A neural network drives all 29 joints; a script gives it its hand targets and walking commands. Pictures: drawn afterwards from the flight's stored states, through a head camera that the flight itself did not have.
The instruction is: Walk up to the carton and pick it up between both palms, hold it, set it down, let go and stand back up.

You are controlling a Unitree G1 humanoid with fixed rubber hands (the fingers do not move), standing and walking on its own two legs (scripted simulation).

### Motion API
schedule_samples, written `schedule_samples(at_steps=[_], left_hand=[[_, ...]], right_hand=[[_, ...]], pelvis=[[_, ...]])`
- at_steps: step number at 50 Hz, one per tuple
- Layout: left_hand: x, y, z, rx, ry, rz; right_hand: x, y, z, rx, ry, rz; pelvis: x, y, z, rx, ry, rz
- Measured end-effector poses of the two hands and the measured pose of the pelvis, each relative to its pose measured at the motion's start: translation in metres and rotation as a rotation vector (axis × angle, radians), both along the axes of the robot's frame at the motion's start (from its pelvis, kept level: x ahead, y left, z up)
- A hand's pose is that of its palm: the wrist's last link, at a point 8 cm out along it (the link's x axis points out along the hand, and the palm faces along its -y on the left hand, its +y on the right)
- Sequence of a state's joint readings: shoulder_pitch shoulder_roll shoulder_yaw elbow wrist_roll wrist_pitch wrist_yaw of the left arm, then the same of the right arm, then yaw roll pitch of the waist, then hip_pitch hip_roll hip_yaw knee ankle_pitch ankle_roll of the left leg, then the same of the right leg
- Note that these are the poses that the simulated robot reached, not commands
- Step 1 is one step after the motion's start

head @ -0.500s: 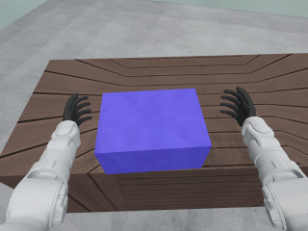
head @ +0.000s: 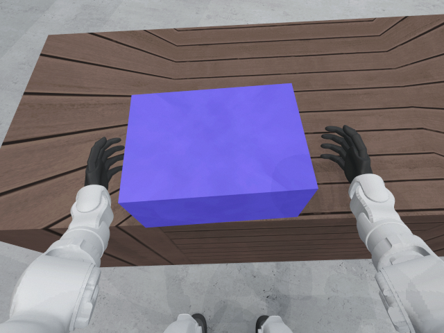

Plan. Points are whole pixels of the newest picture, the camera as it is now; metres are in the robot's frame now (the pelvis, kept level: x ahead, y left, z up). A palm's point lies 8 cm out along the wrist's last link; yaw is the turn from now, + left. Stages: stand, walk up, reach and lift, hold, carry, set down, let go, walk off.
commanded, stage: reach and lift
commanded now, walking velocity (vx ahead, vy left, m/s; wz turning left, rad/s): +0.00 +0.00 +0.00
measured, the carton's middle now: (216, 157) +0.46 +0.04 -0.04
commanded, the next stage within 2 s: none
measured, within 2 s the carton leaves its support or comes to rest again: neither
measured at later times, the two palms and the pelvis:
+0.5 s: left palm (98, 176) +0.39 +0.26 -0.01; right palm (354, 161) +0.43 -0.22 +0.00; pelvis +0.00 +0.00 +0.00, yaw +0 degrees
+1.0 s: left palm (108, 176) +0.40 +0.24 -0.01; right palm (332, 161) +0.43 -0.18 -0.01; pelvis +0.00 +0.00 +0.00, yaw +0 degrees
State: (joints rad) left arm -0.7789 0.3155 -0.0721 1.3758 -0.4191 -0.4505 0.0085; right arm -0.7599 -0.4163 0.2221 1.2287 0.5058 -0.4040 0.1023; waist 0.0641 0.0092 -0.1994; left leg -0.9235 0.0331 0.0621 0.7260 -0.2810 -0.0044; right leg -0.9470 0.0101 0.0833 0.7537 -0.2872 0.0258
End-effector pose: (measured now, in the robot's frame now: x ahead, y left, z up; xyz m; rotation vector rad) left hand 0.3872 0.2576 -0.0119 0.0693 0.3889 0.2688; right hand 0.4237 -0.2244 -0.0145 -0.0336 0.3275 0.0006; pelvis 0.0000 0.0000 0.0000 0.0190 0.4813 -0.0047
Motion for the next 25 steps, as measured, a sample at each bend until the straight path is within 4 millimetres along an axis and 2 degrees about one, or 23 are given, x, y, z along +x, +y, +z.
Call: schedule_samples(at_steps=[9,25], left_hand=[[0.007,-0.002,0.006,-0.004,-0.037,-0.017],[0.005,-0.002,0.007,0.001,-0.037,-0.020]], right_hand=[[0.003,0.001,0.002,-0.005,-0.023,0.000],[0.009,0.006,0.011,-0.018,-0.039,0.023]], pelvis=[[0.001,0.001,-0.003,-0.001,0.023,0.001],[0.000,0.001,-0.004,-0.001,0.019,0.001]])
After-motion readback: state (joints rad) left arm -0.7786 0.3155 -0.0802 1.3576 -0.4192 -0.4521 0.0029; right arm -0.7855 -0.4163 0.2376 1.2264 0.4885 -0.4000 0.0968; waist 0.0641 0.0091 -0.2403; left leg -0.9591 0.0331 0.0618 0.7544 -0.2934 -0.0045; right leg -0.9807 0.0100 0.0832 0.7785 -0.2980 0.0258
